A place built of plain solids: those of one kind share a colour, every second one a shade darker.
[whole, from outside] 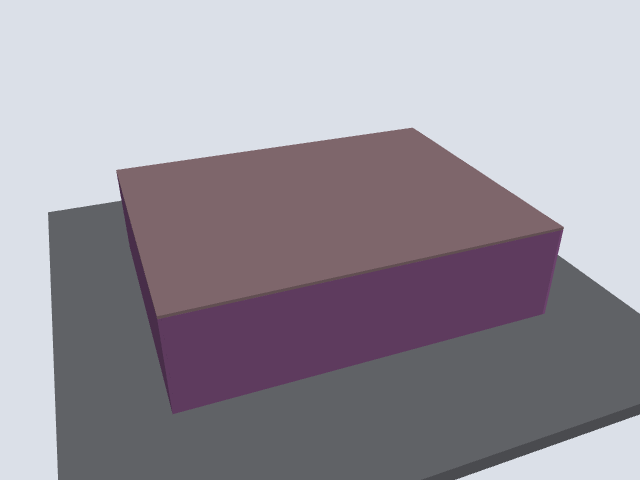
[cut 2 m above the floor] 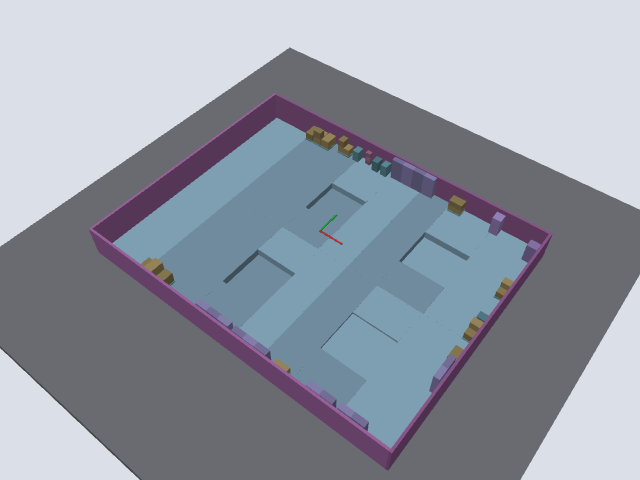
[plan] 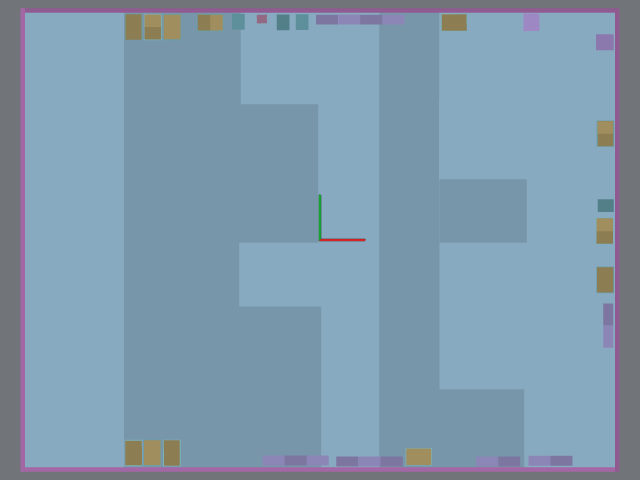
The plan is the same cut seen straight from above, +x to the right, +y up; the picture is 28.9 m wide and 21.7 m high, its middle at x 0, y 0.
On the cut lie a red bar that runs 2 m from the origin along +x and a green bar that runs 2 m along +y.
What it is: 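A closed goods hall without a stair; its walked floor is a bank 0.75 m over the ground, with five rectangular fields in it; some sunk deep, some a low step down, some level and merely marked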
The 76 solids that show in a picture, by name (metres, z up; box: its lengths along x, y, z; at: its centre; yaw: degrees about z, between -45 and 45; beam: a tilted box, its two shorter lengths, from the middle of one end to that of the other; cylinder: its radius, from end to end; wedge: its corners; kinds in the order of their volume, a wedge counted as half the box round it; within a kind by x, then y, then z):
{
 "floor_1": {"box": [4.52, 20.59, 0.17], "at": [-11.1, 0.0, 0.04]},
 "floor_2": {"box": [5.21, 10.17, 0.8], "at": [-6.25, -5.21, 0.35]},
 "floor_3": {"box": [5.28, 10.42, 0.8], "at": [-6.22, 5.09, 0.35]},
 "floor_4": {"box": [3.5, 2.75, 0.8], "at": [-1.83, 1.25, 0.35]},
 "floor_5": {"box": [3.54, 3.55, 0.2], "at": [-1.83, 4.38, 0.05]},
 "floor_6": {"box": [3.5, 4.16, 0.8], "at": [-1.83, 8.21, 0.35]},
 "floor_7": {"box": [3.7, 3.47, 0.8], "at": [-1.79, -8.56, 0.35]},
 "floor_8": {"box": [3.74, 3.86, 0.14], "at": [-1.79, -4.92, 0.02]},
 "floor_9": {"box": [3.7, 2.88, 0.8], "at": [-1.79, -1.56, 0.35]},
 "floor_10": {"box": [2.76, 10.42, 0.8], "at": [1.3, 5.09, 0.35]},
 "floor_11": {"box": [2.62, 10.17, 0.8], "at": [1.37, -5.21, 0.35]},
 "floor_12": {"box": [2.7, 10.42, 0.8], "at": [4.03, 5.09, 0.35]},
 "floor_13": {"box": [2.72, 10.17, 0.8], "at": [4.04, -5.21, 0.35]},
 "floor_14": {"box": [0.04, 2.98, 0.19], "at": [5.4, -1.59, 0.65]},
 "floor_15": {"box": [3.83, 3.55, 0.8], "at": [7.32, -8.52, 0.35]},
 "floor_16": {"box": [3.87, 3.7, 0.63], "at": [7.32, -4.92, 0.26]},
 "floor_17": {"box": [3.83, 2.96, 0.8], "at": [7.32, -1.6, 0.35]},
 "floor_18": {"box": [3.96, 2.87, 0.8], "at": [7.36, 1.31, 0.35]},
 "floor_19": {"box": [4.0, 3.69, 0.17], "at": [7.36, 4.57, 0.04]},
 "floor_20": {"box": [3.96, 3.9, 0.8], "at": [7.36, 8.34, 0.35]},
 "floor_21": {"box": [4.12, 10.17, 0.8], "at": [11.29, -5.21, 0.35]},
 "floor_22": {"box": [4.01, 10.42, 0.8], "at": [11.35, 5.09, 0.35]},
 "wall_1": {"box": [0.2, 20.95, 7.07], "at": [-13.44, 0.0, 3.48]},
 "wall_2": {"box": [26.67, 0.2, 7.07], "at": [0.0, -10.37, 3.48]},
 "wall_3": {"box": [26.67, 0.2, 7.07], "at": [0.0, 10.37, 3.48]},
 "wall_4": {"box": [0.2, 20.95, 7.07], "at": [13.44, 0.0, 3.48]},
 "roof_1": {"box": [27.07, 20.95, 0.2], "at": [0.0, 0.0, 7.12]},
 "shelving_1": {"box": [1.0, 0.45, 2.1], "at": [-2.1, -9.97, 1.8]},
 "shelving_2": {"box": [1.0, 0.45, 2.1], "at": [-1.1, -9.97, 1.8]},
 "shelving_3": {"box": [1.0, 0.45, 2.1], "at": [-0.1, -9.97, 1.8]},
 "shelving_4": {"box": [1.0, 0.45, 2.1], "at": [0.32, 9.97, 1.8]},
 "shelving_5": {"box": [1.0, 0.45, 2.1], "at": [1.24, -10.01, 1.8]},
 "shelving_6": {"box": [1.0, 0.45, 2.1], "at": [1.32, 9.97, 1.8]},
 "shelving_7": {"box": [1.0, 0.45, 2.1], "at": [2.24, -10.01, 1.8]},
 "shelving_8": {"box": [1.0, 0.45, 2.1], "at": [2.32, 9.97, 1.8]},
 "shelving_9": {"box": [1.0, 0.45, 2.1], "at": [3.24, -10.01, 1.8]},
 "shelving_10": {"box": [1.0, 0.45, 2.1], "at": [3.32, 9.97, 1.8]},
 "shelving_11": {"box": [1.0, 0.45, 2.1], "at": [7.55, -10.01, 1.8]},
 "shelving_12": {"box": [1.0, 0.45, 2.1], "at": [8.55, -10.01, 1.8]},
 "shelving_13": {"box": [1.0, 0.45, 2.1], "at": [9.92, -9.98, 1.8]},
 "shelving_14": {"box": [1.0, 0.45, 2.1], "at": [10.92, -9.98, 1.8]},
 "shelving_15": {"box": [0.45, 1.0, 2.1], "at": [13.03, -4.37, 1.8]},
 "shelving_16": {"box": [0.45, 1.0, 2.1], "at": [13.03, -3.37, 1.8]},
 "load_1": {"box": [0.75, 1.12, 0.82], "at": [-8.43, -9.63, 1.31]},
 "load_2": {"box": [0.72, 1.16, 0.66], "at": [-8.43, 9.63, 1.23]},
 "load_3": {"box": [0.74, 1.12, 1.44], "at": [-7.59, -9.61, 1.62]},
 "load_4": {"box": [0.75, 0.57, 0.67], "at": [-7.56, 9.34, 1.9], "yaw": -0.2},
 "load_5": {"box": [0.75, 1.14, 0.67], "at": [-7.56, 9.63, 1.23], "yaw": 0.1},
 "load_6": {"box": [0.72, 1.16, 0.89], "at": [-6.7, -9.63, 1.34], "yaw": 0.2},
 "load_7": {"box": [0.75, 1.12, 0.78], "at": [-6.68, 9.63, 1.29], "yaw": -0.1},
 "load_8": {"box": [0.57, 0.72, 0.64], "at": [-5.24, 9.83, 1.86], "yaw": 0.1},
 "load_9": {"box": [1.14, 0.72, 0.64], "at": [-4.96, 9.83, 1.22], "yaw": -0.2},
 "load_10": {"box": [1.13, 0.75, 0.54], "at": [4.47, -9.8, 1.17]},
 "load_11": {"box": [1.13, 0.75, 0.5], "at": [6.07, 9.83, 1.15]},
 "load_12": {"box": [1.13, 0.75, 0.5], "at": [6.07, 9.83, 1.65], "yaw": 0.2},
 "load_13": {"box": [0.75, 1.16, 0.6], "at": [12.87, 0.41, 1.19], "yaw": -0.4},
 "load_14": {"box": [0.75, 0.58, 0.6], "at": [12.87, 0.69, 1.79]},
 "load_15": {"box": [0.74, 1.14, 0.48], "at": [12.89, -1.8, 1.13], "yaw": -0.2},
 "load_16": {"box": [0.71, 0.57, 0.54], "at": [12.9, 5.09, 1.7], "yaw": -0.1},
 "load_17": {"box": [0.71, 1.14, 0.54], "at": [12.91, 4.81, 1.17], "yaw": -0.4},
 "cage_trolley_1": {"box": [0.72, 0.8, 1.66], "at": [9.56, 9.84, 1.58], "yaw": 0.4},
 "cage_trolley_2": {"box": [0.8, 0.72, 1.66], "at": [12.88, 8.94, 1.58], "yaw": 0.1},
 "bin_1": {"box": [0.58, 0.72, 1.06], "at": [-3.69, 9.87, 1.28]},
 "bin_2": {"box": [0.58, 0.72, 1.06], "at": [-1.67, 9.84, 1.28]},
 "bin_3": {"box": [0.58, 0.72, 1.06], "at": [-0.8, 9.85, 1.28]},
 "bin_4": {"box": [0.72, 0.58, 1.06], "at": [12.92, 1.55, 1.28]},
 "pallet_1": {"box": [0.8, 1.2, 0.14], "at": [-8.43, 9.63, 0.82]},
 "pallet_2": {"box": [0.8, 1.2, 0.14], "at": [-7.58, -9.62, 0.82]},
 "pallet_3": {"box": [0.8, 1.2, 0.14], "at": [-7.55, 9.63, 0.82]},
 "pallet_4": {"box": [0.8, 1.2, 0.14], "at": [-6.7, -9.63, 0.82]},
 "pallet_5": {"box": [0.8, 1.2, 0.14], "at": [-6.68, 9.62, 0.82]},
 "pallet_6": {"box": [1.2, 0.8, 0.14], "at": [-4.96, 9.83, 0.82]},
 "pallet_7": {"box": [1.2, 0.8, 0.14], "at": [4.47, -9.8, 0.82]},
 "pallet_8": {"box": [0.8, 1.2, 0.14], "at": [12.89, -1.8, 0.82]},
 "pallet_9": {"box": [0.8, 1.2, 0.14], "at": [12.9, 4.81, 0.82]},
 "carton_1": {"box": [0.45, 0.38, 0.41], "at": [-2.63, 9.99, 1.78], "yaw": 3.6}
}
